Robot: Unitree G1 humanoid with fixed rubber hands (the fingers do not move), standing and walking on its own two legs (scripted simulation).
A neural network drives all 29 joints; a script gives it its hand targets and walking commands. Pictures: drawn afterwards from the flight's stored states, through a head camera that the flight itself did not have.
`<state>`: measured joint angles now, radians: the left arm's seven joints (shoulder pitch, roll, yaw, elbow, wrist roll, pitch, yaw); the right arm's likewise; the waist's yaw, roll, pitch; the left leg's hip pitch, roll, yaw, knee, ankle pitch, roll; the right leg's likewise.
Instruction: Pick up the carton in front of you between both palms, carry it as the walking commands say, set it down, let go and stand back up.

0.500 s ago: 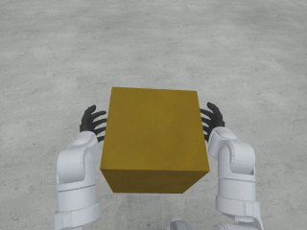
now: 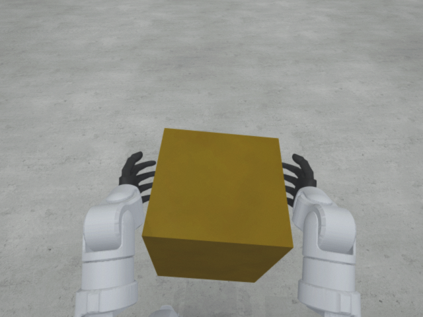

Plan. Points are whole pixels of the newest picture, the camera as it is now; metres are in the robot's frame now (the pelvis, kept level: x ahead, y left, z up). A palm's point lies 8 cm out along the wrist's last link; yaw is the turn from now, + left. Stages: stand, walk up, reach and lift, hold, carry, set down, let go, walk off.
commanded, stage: carry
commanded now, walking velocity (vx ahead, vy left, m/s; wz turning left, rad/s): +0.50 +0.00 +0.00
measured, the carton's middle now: (213, 212) +0.33 +0.01 +0.03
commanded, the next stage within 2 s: none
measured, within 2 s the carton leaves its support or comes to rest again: neither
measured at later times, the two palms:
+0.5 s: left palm (157, 93) +0.64 +0.17 +0.09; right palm (271, 95) +0.64 -0.13 +0.10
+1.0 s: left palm (177, 48) +0.89 +0.15 +0.11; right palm (269, 50) +0.90 -0.15 +0.10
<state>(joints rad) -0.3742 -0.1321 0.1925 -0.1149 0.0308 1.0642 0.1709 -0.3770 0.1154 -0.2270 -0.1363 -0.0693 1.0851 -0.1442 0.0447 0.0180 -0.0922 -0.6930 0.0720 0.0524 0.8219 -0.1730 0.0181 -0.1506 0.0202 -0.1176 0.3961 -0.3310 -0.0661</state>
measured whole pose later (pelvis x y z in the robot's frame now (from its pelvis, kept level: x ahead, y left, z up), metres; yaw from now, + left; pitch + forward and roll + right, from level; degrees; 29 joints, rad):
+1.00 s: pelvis +0.66 +0.00 +0.01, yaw +1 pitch +2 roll +1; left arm 0.02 -0.13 0.03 -0.52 0.04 1.19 0.15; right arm 0.01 0.13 -0.05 -0.53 -0.06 1.21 -0.12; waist 0.00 0.01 -0.12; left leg -0.56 0.08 0.15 0.60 -0.06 -0.03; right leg -0.04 -0.03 -0.19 0.30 -0.30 -0.02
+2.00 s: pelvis +0.77 -0.01 -0.01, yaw -2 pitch +2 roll +1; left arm -0.09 -0.13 0.07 -0.13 0.16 1.00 0.07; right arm -0.11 0.13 -0.10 -0.11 -0.18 1.00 -0.05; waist 0.00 -0.01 -0.12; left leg -0.38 0.08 0.20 0.53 -0.17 0.03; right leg -0.14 -0.02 -0.10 0.53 -0.41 -0.02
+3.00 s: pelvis +0.87 +0.01 +0.01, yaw -3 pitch +4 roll -1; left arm -0.16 -0.13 0.13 0.05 0.21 0.73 0.04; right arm -0.18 0.14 -0.14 0.07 -0.21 0.73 -0.04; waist -0.02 0.02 -0.05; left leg -0.15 0.07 0.23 0.27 -0.20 0.02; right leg -0.45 -0.07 -0.12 0.72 -0.35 0.00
